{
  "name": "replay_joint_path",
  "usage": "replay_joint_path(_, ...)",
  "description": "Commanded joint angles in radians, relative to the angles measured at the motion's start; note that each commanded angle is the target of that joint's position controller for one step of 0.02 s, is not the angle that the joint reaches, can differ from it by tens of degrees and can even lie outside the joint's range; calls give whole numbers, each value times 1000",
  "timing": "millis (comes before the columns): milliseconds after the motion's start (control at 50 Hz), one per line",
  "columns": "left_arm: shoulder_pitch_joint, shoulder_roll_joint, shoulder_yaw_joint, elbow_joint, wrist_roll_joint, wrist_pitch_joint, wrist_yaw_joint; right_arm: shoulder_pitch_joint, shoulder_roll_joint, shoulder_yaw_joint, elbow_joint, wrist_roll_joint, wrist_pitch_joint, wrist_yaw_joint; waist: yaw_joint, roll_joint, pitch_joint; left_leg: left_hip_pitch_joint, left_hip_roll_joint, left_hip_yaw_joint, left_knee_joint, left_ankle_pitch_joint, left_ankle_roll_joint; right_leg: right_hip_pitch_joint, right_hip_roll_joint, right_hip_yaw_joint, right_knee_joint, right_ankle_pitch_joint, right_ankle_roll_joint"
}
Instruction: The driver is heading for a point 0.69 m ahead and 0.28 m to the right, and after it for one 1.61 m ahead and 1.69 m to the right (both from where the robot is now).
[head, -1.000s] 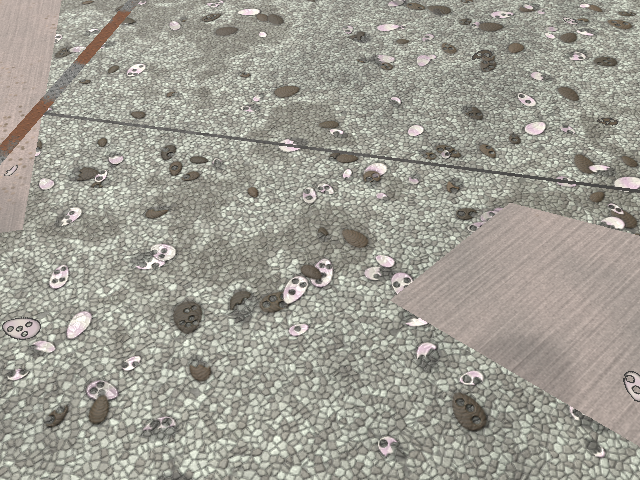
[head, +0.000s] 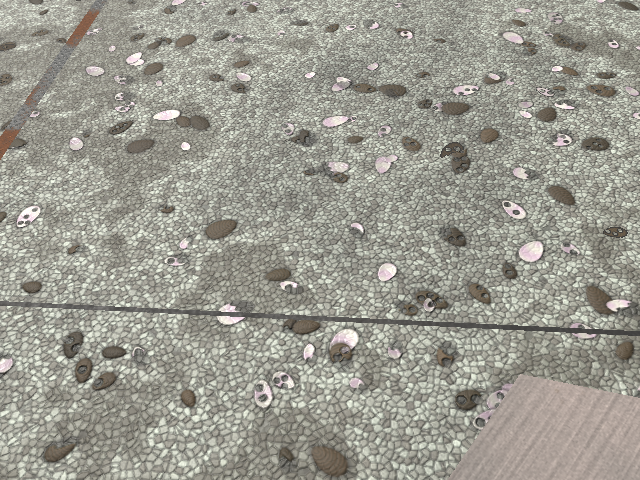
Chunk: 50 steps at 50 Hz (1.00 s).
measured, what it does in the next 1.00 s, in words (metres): walks ahead, turning right: right foot, then left foot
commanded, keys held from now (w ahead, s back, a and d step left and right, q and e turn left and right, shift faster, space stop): w+e+shift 1.00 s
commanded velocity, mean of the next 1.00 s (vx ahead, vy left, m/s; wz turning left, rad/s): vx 1.00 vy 0.00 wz -0.87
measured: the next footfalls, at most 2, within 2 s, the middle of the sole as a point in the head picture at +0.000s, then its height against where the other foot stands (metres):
right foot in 0.18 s outside the picture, level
left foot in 0.64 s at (350, 342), level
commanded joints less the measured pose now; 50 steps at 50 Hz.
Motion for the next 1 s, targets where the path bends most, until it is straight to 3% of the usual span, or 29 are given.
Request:
replay_joint_path(20, -71, 16, -3, -66, 0, -11, -22, -84, -128, -12, -91, 4, -37, -19, 24, 20, 160, -288, 235, 8, -220, 244, 103, 201, 33, -66, -199, 263, -14)
replay_joint_path(60, -140, 18, -3, -100, -7, -15, -42, -42, -152, -13, -79, 7, -23, -25, 7, 23, 175, -135, 263, 45, -213, 315, 80, 183, 61, -88, -315, 276, -33)
replay_joint_path(100, -154, 50, 12, -129, -12, -21, -65, -44, -193, -20, -92, -7, 0, -30, 26, 64, 140, 30, 289, 78, -118, 702, 54, 206, 126, -153, -364, 192, -58)
replay_joint_path(140, -57, 116, 44, -137, -23, -11, -76, -56, -244, -34, -117, -35, 37, -46, 109, 154, 37, 164, 315, 101, 135, 1268, 29, 303, 221, -233, -310, -8, -93)
replay_joint_path(160, 130, 166, 70, -102, -26, 4, -74, -101, -265, -41, -136, -42, 55, -52, 210, 203, -57, 143, 329, 99, 368, 1420, 29, 477, 242, -228, -269, -95, -122)
replay_joint_path(180, 388, 234, 103, -37, -21, 18, -63, -161, -268, -41, -165, -34, 62, -58, 328, 176, -161, -36, 302, 93, 691, 1340, 13, 808, 235, -155, -315, -99, -154)
replay_joint_path(200, 444, 302, 118, -14, -20, 38, -45, -61, -112, 1, -190, -51, 34, -41, 229, -160, -209, -438, 159, 48, 1103, 341, -23, 1125, 89, 137, -285, -320, -243)
replay_joint_path(220, 409, 282, 110, -51, 6, 25, -46, -11, -32, 37, -252, 9, -25, -11, 143, -313, -352, -794, -11, -166, 1371, -235, -29, 1341, -120, 811, -591, -765, -442)
replay_joint_path(240, 443, 193, 97, -42, 18, 13, -38, -181, -157, 12, -287, 37, -65, -5, 219, -146, -290, -852, 53, -270, 1325, -133, 44, 1306, -92, 857, -732, -790, -339)
replay_joint_path(260, 402, 158, 83, -42, 31, 0, -45, -279, -159, 10, -329, 46, -77, -7, 184, -16, -160, -853, 89, -263, 1232, -65, 71, 1155, -65, 755, -740, -662, -280)
replay_joint_path(280, 337, 145, 79, -58, 32, -12, -53, -293, -135, 15, -335, 28, -81, -14, 120, 110, -99, -808, 116, -267, 1161, -34, 66, 994, -36, 683, -738, -540, -280)
replay_joint_path(300, 266, 138, 77, -78, 31, -17, -51, -274, -130, 10, -332, 11, -74, -19, 67, 140, -61, -738, 144, -273, 1089, -16, 48, 856, 8, 594, -738, -429, -280)
replay_joint_path(360, 209, 110, 66, -97, 1, -8, -30, -251, -134, -4, -341, -9, -31, -22, 7, 94, 33, -667, 184, -243, 922, -12, -28, 638, 99, 418, -770, -275, -275)
replay_joint_path(440, 262, 118, 65, -87, -4, 2, 11, -496, -80, 10, -444, -24, -23, -30, 92, 25, 122, -567, 131, -163, 531, 299, -90, 427, 188, 290, -767, -134, -228)
replay_joint_path(480, 296, 132, 73, -74, -8, 10, 12, -559, -70, 7, -476, -9, -26, -26, 137, -12, 99, -442, 79, -141, 376, 433, -96, 384, 199, 297, -761, -177, -182)
replay_joint_path(560, 318, 126, 83, -48, -30, 14, 22, -592, -151, -34, -511, 41, -37, -26, 142, -67, 75, -408, 70, -224, 215, 400, -98, 599, 150, 417, -647, -214, -142)
replay_joint_path(600, 298, 137, 93, -49, -17, 28, 27, -482, -209, -66, -494, 51, -48, -28, 71, -83, 2, -310, 63, -210, 211, 298, -67, 715, 133, 427, -487, 46, -113)
replay_joint_path(620, 265, 137, 89, -65, 5, 35, 18, -304, -235, -85, -468, 57, -46, -34, -33, -90, -131, -119, 94, -198, 245, 262, -38, 724, 160, 384, -286, 190, -80)
replay_joint_path(640, 223, 69, 60, -105, 41, 37, 6, -43, -265, -89, -434, 51, -30, -48, -139, -48, -327, 240, 253, -335, 368, 63, 2, 539, 183, 317, 44, 62, -58)
replay_joint_path(660, 447, -53, 22, -144, -19, 27, -3, 9, -341, -95, -397, 1, -29, -28, 13, 495, -490, 563, 521, -975, 135, -360, 191, 165, 311, 212, 389, -637, -13)
replay_joint_path(680, 419, 42, 17, -122, -62, 34, 13, -38, -247, -83, -413, 2, -23, -17, -18, 491, -399, 502, 528, -1108, 63, -661, 174, 16, 179, 162, 507, -540, -14)
replay_joint_path(700, 277, 117, 30, -131, -37, 41, 15, -89, -163, -68, -423, 10, -9, -25, -64, 317, -226, 356, 468, -900, 53, -554, 128, -25, 147, 111, 518, -452, -9)
replay_joint_path(720, 190, 134, 38, -144, -7, 42, 14, -112, -162, -65, -401, 2, 4, -28, -57, 117, -117, 202, 424, -722, 50, -319, 98, 11, 116, 79, 482, -398, -6)
replay_joint_path(740, 112, 120, 41, -170, 14, 37, 8, -127, -168, -66, -376, -10, 10, -26, -42, 36, -33, 71, 382, -590, 38, -127, 84, 46, 82, 67, 424, -370, -12)
replay_joint_path(760, 121, 102, 44, -183, 0, 42, -1, -151, -152, -58, -357, -20, 6, -27, 2, 67, 0, -16, 366, -505, 21, -37, 85, 86, 43, 79, 391, -346, -15)
replay_joint_path(800, 129, 67, 41, -196, -28, 64, -7, -171, -97, -45, -320, 3, -1, -13, 32, 117, 30, -80, 339, -375, -11, 37, 82, 83, 0, 61, 372, -352, -24)
replay_joint_path(820, 119, 51, 37, -208, -29, 74, -10, -177, -95, -45, -302, 15, -3, -9, 45, 117, 49, -105, 341, -326, -26, 71, 81, 59, -18, 55, 365, -344, -26)
replay_joint_path(900, 56, 61, 31, -234, -14, 72, -22, -214, -150, -54, -272, -2, -4, -16, 67, 81, 127, -180, 319, -113, -92, 242, 76, 13, -24, 33, 251, -128, 4)
replay_joint_path(1000, -138, 66, 28, -282, -12, 48, -65, -103, -211, -54, -218, -3, 8, -31, -1, 21, 189, -56, 292, 78, -96, 529, -7, 54, 49, -125, -71, 50, -41)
